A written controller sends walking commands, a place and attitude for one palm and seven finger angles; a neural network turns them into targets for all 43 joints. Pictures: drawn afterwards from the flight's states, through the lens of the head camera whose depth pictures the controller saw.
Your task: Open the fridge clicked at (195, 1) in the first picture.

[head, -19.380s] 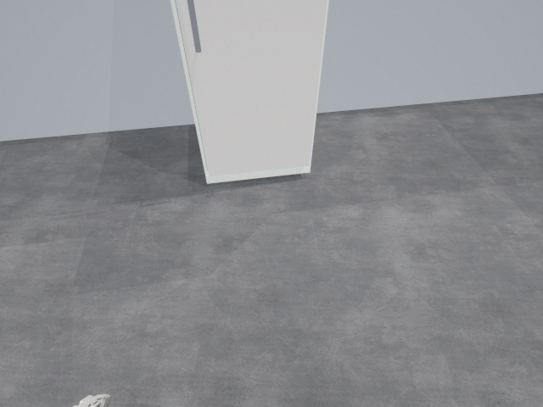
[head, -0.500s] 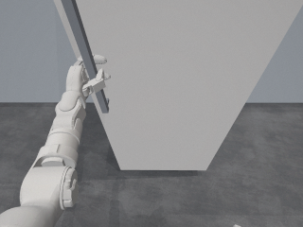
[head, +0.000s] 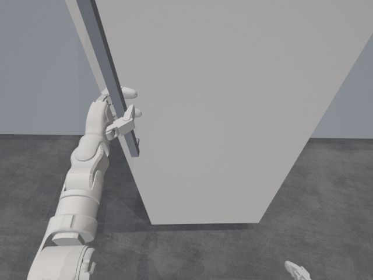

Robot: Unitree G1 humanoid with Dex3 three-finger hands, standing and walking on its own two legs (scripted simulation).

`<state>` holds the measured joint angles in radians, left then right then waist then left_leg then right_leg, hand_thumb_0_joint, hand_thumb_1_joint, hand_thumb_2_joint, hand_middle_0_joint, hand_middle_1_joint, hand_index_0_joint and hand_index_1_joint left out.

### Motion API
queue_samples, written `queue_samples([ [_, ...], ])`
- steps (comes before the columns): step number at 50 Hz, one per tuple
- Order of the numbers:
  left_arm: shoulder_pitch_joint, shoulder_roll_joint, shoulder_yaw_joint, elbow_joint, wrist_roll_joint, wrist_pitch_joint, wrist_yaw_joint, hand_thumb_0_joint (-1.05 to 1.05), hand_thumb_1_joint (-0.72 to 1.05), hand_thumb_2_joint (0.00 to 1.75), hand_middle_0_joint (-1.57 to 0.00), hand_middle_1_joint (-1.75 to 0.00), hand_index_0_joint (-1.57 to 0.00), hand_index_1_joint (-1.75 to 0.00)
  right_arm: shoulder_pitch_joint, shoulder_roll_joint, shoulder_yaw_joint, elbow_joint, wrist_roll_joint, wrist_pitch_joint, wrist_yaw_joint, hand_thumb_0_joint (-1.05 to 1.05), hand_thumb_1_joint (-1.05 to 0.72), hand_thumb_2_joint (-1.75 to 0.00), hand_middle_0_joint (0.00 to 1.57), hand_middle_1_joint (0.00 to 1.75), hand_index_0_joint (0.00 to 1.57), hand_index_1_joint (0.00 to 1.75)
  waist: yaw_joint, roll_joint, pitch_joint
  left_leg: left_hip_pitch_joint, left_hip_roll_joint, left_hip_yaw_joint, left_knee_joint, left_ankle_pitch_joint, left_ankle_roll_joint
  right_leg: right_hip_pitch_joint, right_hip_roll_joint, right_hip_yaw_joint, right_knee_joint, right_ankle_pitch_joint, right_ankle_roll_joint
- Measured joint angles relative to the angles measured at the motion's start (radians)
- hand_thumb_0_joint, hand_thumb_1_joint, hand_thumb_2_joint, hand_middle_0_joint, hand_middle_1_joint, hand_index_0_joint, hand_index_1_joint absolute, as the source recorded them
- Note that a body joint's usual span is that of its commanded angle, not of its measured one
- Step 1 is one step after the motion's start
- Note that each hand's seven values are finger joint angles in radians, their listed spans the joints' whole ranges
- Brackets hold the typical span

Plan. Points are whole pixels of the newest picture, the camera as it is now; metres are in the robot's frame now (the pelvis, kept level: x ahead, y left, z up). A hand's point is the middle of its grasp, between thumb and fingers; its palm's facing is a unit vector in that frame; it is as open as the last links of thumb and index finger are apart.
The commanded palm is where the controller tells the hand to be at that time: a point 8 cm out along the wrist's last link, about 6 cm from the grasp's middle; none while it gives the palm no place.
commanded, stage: pull the door a little, standing still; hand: left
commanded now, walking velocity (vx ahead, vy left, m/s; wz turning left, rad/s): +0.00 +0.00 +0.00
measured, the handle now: (118, 89) +0.45 +0.16 +0.19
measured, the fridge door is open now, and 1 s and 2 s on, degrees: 2 30 61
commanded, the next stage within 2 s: walk backward, drawing the door open in 0.18 s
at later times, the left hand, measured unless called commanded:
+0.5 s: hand (130, 164) +0.30 +0.12 +0.13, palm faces +0.03 -0.99 -0.16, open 6.0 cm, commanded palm +0.27 +0.17 +0.14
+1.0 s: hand (158, 230) +0.18 +0.05 +0.13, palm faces +0.18 -0.96 -0.19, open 6.4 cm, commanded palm +0.14 +0.09 +0.14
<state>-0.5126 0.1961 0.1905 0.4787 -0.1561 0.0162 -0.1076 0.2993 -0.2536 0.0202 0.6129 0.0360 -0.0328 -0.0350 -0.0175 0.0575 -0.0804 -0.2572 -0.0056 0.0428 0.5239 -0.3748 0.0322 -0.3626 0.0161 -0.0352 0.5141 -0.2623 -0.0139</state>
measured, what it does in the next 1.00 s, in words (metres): steps to the right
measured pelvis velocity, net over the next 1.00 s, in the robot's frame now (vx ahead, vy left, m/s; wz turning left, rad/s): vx -0.09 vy -0.09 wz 0.16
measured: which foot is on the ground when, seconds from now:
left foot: down 0.00-0.90, up 0.92-1.00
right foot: down 0.00-1.00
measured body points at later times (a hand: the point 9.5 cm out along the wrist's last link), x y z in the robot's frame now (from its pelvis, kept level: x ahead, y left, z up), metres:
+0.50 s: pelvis -0.04 +0.00 +0.00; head -0.03 -0.02 +0.45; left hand +0.29 +0.17 +0.14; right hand +0.14 -0.23 -0.09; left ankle -0.07 +0.09 -0.73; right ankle -0.01 -0.11 -0.73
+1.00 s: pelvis -0.09 -0.09 +0.00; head -0.06 -0.12 +0.44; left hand +0.17 +0.10 +0.14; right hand +0.09 -0.30 -0.11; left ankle -0.11 +0.05 -0.70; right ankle -0.01 -0.11 -0.73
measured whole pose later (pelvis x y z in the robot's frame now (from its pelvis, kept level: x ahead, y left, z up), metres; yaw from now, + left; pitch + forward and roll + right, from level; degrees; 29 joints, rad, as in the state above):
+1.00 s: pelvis -0.09 -0.09 +0.00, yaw +9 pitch +1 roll +1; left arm 0.09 0.14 -0.01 -0.28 0.00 0.01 0.09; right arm 0.19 -0.18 -0.01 0.60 -0.01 -0.02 -0.09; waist -0.05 0.04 0.05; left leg -0.41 0.03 0.01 0.84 -0.39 0.01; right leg -0.37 0.02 -0.21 0.49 -0.15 -0.15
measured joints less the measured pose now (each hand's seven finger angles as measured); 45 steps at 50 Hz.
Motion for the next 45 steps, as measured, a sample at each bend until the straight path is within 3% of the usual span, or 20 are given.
queue_samples([
  [7,0.014,-0.011,-0.015,-0.005,0.001,0.029,0.005,0.01,0.76,0.81,-0.39,-1.40,-0.40,-1.40,-0.034,0.011,0.009,-0.008,-0.004,0.006,-0.006,0.01,-0.91,-0.90,0.20,0.30,0.20,0.30,0.011,-0.003,-0.002,0.016,-0.006,-0.002,-0.009,0.017,-0.002,0.017,-0.006,-0.001,-0.008,0.009,-0.001],
  [15,0.185,-0.038,-0.041,-0.187,-0.013,0.041,0.001,0.01,0.75,0.77,-0.40,-1.40,-0.39,-1.40,-0.045,0.017,0.020,-0.037,0.005,0.005,-0.002,0.01,-0.91,-0.90,0.20,0.30,0.20,0.30,0.017,0.001,0.005,0.062,-0.004,0.008,-0.028,0.021,-0.002,0.051,-0.002,0.008,-0.009,0.017,-0.004],
  [18,0.234,-0.014,-0.100,-0.259,0.037,0.008,0.052,0.01,0.70,0.75,-0.41,-1.40,-0.38,-1.40,-0.074,0.014,0.024,-0.040,0.000,0.011,-0.028,0.01,-0.91,-0.90,0.20,0.30,0.20,0.30,0.003,0.013,0.041,0.068,0.000,-0.008,-0.010,0.022,0.000,0.077,-0.001,-0.009,-0.022,0.026,-0.003],
  [24,0.325,-0.022,-0.175,-0.369,0.082,-0.050,0.150,-0.02,0.68,0.74,-0.46,-1.40,-0.33,-1.40,-0.121,0.015,0.012,-0.036,-0.020,0.065,-0.059,0.01,-0.91,-0.90,0.20,0.30,0.20,0.30,-0.001,0.010,0.076,0.064,-0.013,-0.008,-0.032,0.056,0.005,0.074,-0.014,-0.008,-0.043,0.061,0.003],
  [31,0.421,-0.028,-0.208,-0.469,0.101,-0.050,0.189,-0.04,0.68,0.72,-0.43,-1.39,-0.30,-1.40,-0.135,0.043,0.017,-0.056,-0.037,0.107,-0.058,0.01,-0.91,-0.90,0.20,0.30,0.20,0.30,-0.012,-0.010,0.082,0.070,-0.036,0.002,-0.068,0.099,0.005,0.051,-0.036,0.003,-0.018,0.072,0.005],
  [39,0.509,-0.034,-0.203,-0.578,0.123,-0.035,0.205,-0.05,0.69,0.72,-0.42,-1.37,-0.27,-1.39,-0.129,0.093,0.031,-0.050,-0.058,0.093,-0.048,0.01,-0.91,-0.90,0.20,0.30,0.20,0.30,-0.020,-0.028,0.088,0.032,-0.031,-0.030,-0.058,0.128,-0.025,0.004,-0.037,-0.025,0.034,0.063,-0.004],
  [42,0.542,-0.038,-0.191,-0.627,0.128,-0.034,0.204,-0.05,0.69,0.72,-0.42,-1.37,-0.26,-1.39,-0.128,0.099,0.025,-0.041,-0.059,0.078,-0.045,0.01,-0.91,-0.90,0.20,0.30,0.20,0.30,-0.017,-0.019,0.102,0.007,-0.010,-0.058,-0.045,0.137,-0.050,0.000,-0.018,-0.056,0.018,0.077,-0.030],
  [45,0.578,-0.042,-0.181,-0.682,0.129,-0.031,0.204,-0.05,0.69,0.72,-0.43,-1.36,-0.26,-1.39,-0.125,0.094,0.010,-0.031,-0.052,0.056,-0.043,0.01,-0.91,-0.90,0.20,0.30,0.20,0.30,-0.015,-0.009,0.112,-0.025,0.012,-0.086,-0.024,0.139,-0.058,-0.006,0.003,-0.089,-0.003,0.096,-0.083],
])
